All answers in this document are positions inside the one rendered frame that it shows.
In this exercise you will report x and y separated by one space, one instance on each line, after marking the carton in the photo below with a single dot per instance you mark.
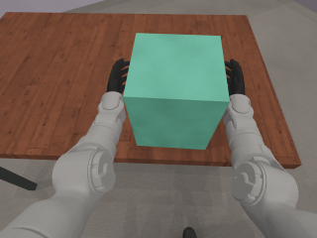
176 90

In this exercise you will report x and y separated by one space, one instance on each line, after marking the left robot upper arm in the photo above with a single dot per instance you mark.
79 180

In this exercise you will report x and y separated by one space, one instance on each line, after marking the table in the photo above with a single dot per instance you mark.
55 67

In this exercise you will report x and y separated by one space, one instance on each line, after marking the robot left forearm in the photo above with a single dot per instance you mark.
106 129

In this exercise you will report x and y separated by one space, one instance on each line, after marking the right robot upper arm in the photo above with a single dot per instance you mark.
269 197

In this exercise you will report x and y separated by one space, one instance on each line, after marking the right robot hand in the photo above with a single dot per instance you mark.
236 81

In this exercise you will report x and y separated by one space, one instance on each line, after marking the left robot hand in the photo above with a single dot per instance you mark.
116 80

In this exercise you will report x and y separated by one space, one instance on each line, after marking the robot right forearm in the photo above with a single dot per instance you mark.
243 135

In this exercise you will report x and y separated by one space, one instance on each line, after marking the robot right foot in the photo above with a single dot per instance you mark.
188 232

